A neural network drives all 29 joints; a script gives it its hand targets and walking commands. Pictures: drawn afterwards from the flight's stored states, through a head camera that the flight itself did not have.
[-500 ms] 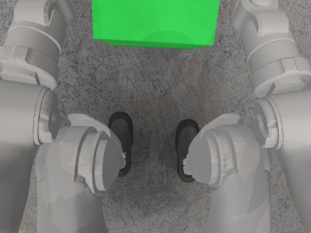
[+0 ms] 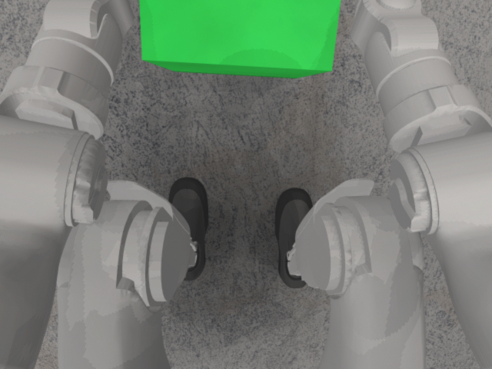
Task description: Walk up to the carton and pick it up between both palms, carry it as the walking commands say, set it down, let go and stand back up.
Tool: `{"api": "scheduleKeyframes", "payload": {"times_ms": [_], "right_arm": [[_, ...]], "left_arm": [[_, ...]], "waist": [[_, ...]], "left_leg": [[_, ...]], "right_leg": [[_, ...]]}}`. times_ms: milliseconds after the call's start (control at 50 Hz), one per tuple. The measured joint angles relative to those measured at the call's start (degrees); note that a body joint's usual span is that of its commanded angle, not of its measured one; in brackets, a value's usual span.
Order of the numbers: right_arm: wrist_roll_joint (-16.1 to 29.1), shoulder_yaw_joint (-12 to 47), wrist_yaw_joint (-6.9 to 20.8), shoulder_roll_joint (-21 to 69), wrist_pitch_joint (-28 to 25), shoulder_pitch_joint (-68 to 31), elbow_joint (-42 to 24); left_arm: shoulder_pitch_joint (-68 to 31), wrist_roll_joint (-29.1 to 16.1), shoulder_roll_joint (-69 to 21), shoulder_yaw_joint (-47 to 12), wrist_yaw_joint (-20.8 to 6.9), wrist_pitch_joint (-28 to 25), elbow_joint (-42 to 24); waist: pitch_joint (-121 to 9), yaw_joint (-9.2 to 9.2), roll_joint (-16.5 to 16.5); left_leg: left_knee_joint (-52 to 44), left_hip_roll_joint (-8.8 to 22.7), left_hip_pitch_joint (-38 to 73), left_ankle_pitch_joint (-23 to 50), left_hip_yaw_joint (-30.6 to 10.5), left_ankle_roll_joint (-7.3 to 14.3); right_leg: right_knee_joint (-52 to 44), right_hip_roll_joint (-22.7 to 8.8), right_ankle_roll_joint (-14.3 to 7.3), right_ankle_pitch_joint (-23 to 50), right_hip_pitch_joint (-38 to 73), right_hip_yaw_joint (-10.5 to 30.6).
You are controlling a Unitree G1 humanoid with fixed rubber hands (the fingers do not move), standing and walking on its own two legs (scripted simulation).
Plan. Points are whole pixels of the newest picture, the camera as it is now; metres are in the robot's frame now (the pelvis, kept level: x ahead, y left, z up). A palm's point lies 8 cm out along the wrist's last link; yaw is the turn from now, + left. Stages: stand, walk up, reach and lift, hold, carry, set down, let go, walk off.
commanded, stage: reach and lift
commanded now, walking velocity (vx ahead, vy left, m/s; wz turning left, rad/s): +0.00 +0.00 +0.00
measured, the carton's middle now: out of the picture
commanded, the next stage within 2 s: none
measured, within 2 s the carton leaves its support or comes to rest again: leaves its support in 0.46 s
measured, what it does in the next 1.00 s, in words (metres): stands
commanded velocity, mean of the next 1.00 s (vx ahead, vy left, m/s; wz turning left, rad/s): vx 0.00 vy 0.00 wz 0.00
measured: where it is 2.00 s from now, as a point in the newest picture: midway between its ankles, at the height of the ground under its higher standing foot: (239, 249)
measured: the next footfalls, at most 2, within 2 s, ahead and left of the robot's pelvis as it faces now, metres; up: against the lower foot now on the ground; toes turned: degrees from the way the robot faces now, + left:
none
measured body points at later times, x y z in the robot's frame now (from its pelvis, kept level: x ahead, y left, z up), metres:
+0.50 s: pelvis +0.01 +0.01 +0.00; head +0.37 +0.01 +0.24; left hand +0.57 +0.17 -0.17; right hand +0.57 -0.13 -0.18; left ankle +0.12 +0.11 -0.31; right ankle +0.10 -0.11 -0.31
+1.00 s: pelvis -0.01 +0.02 +0.03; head +0.35 +0.04 +0.28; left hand +0.57 +0.18 -0.11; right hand +0.57 -0.12 -0.10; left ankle +0.12 +0.12 -0.31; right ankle +0.10 -0.11 -0.31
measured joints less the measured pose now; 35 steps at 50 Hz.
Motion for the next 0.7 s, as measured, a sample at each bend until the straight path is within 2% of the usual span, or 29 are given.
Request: {"api": "scheduleKeyframes", "payload": {"times_ms": [140,200,320,440,520,540,620,700], "right_arm": [[-3.6,-4.4,2.7,0.2,2.4,0.6,-0.4],[-4.1,-4.8,4.0,-0.2,3.7,0.9,-1.0],[-3.9,-4.1,4.2,-0.9,6.2,1.5,-3.3],[-3.8,-3.0,2.4,-1.0,9.2,3.1,-7.2],[-4.3,-3.2,1.0,0.4,10.6,4.7,-10.4],[-4.6,-3.3,0.4,0.7,10.8,4.9,-11.1],[-6.8,-6.2,-2.5,2.1,11.5,4.6,-12.3],[-8.8,-8.6,-2.2,2.6,12.1,4.5,-13.9]], "left_arm": [[-0.2,4.9,-0.3,4.4,-2.6,3.1,0.3],[0.0,5.5,-0.1,4.8,-3.5,4.5,-0.4],[0.6,6.2,-0.1,4.9,-3.8,6.6,-2.3],[3.2,5.6,-0.7,4.4,-2.3,9.4,-6.8],[6.1,5.1,-1.3,6.0,1.0,10.6,-10.9],[6.9,5.2,-1.8,6.7,1.9,10.6,-11.7],[8.5,6.3,-3.4,9.5,2.9,11.0,-14.3],[8.9,7.5,-3.5,9.8,3.7,13.0,-17.8]], "waist": [[0.0,0.05,0.3],[-0.1,-0.01,0.4],[0.0,0.13,0.8],[0.1,0.47,1.2],[0.2,0.77,0.5],[0.2,0.99,0.3],[0.1,1.38,-0.2],[0.2,1.65,-0.8]], "left_leg": [[2.2,0.1,-0.3,-0.5,0.2,0.5],[2.8,0.0,-0.3,-0.7,0.4,0.6],[3.3,-0.2,-0.2,-1.1,0.3,0.6],[3.0,-1.6,1.5,-2.1,0.1,-0.3],[2.4,-3.1,3.6,-2.9,-0.7,-2.1],[2.0,-3.5,4.2,-0.2,-0.9,-2.3],[1.5,-4.7,5.5,-3.2,-1.5,-3.3],[0.0,-4.8,5.8,-2.0,-1.6,-3.4]], "right_leg": [[2.1,-0.1,0.1,-0.7,0.0,0.0],[2.8,-0.1,0.2,-1.1,0.0,0.1],[3.3,0.0,0.3,-1.5,0.3,0.2],[3.0,1.1,1.0,-2.1,1.5,1.1],[2.2,2.8,1.9,-1.9,2.7,2.2],[2.0,3.2,2.0,-1.7,3.0,2.3],[0.9,3.8,2.5,-0.9,3.8,2.8],[-0.7,3.9,2.7,0.3,4.2,2.9]]}}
